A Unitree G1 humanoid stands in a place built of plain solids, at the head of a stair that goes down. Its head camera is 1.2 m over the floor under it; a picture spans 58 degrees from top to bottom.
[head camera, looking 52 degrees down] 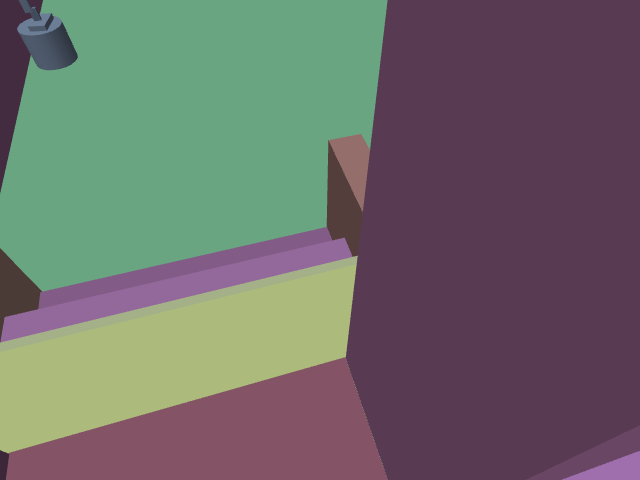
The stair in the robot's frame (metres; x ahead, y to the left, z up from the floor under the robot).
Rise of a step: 0.21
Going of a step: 0.24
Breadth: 1.30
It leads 16 degrees to the left of straight ahead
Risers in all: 3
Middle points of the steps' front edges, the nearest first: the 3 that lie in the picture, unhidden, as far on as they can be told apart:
0.70 0.45 0.00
0.93 0.52 -0.21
1.16 0.59 -0.42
